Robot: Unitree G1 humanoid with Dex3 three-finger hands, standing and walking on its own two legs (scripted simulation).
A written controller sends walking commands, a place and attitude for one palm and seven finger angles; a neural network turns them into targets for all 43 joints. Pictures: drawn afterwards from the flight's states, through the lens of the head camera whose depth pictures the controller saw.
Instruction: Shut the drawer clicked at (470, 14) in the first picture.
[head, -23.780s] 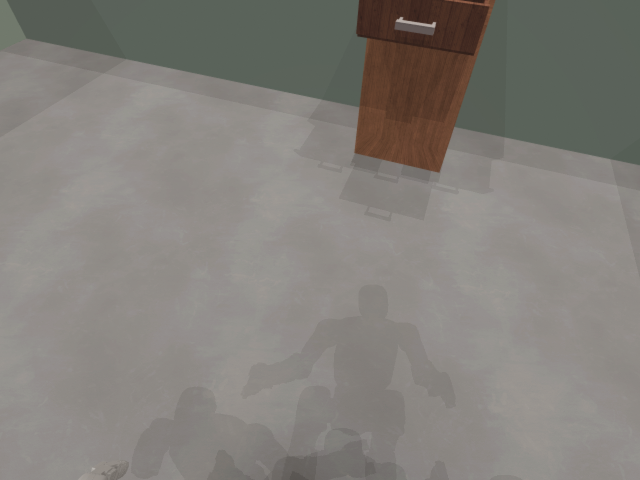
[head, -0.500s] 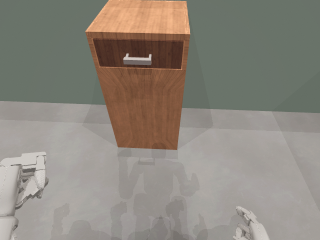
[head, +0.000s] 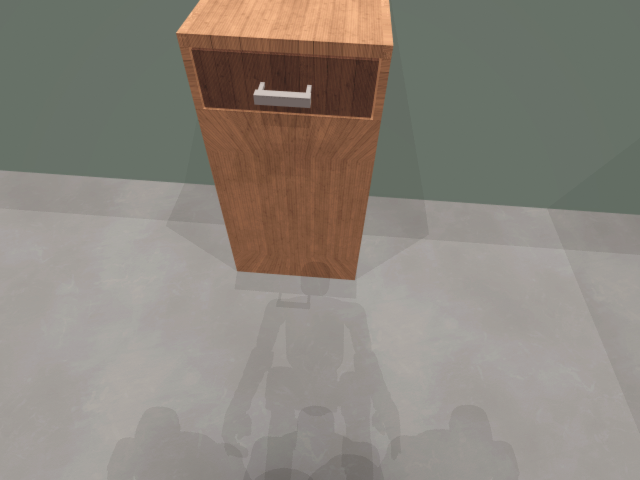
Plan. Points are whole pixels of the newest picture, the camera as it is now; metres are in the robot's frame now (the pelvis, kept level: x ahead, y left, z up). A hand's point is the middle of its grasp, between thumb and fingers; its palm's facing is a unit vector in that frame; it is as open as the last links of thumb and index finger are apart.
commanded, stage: let the arm hang, fingers relaxed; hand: left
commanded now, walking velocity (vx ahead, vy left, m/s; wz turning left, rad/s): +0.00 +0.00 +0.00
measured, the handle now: (284, 93) +0.87 +0.14 +0.01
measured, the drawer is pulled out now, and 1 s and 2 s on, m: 0.00 0.00 0.00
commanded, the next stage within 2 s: look to check the result in 0.56 s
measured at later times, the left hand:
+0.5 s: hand out of the picture +0.00 +0.15 -0.18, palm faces +0.03 -0.99 -0.16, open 7.3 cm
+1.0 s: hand out of the picture +0.00 +0.15 -0.18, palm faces +0.03 -0.98 -0.18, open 7.4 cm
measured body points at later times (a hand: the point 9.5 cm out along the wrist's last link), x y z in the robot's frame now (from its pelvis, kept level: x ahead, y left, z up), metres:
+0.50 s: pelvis +0.00 -0.01 +0.00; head +0.01 -0.01 +0.45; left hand +0.00 +0.20 -0.16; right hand -0.02 -0.21 -0.17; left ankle +0.06 +0.11 -0.74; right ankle -0.01 -0.11 -0.74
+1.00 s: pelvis +0.02 -0.01 +0.00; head +0.03 -0.02 +0.45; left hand +0.00 +0.20 -0.16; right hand +0.00 -0.23 -0.16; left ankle +0.06 +0.11 -0.74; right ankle -0.01 -0.11 -0.74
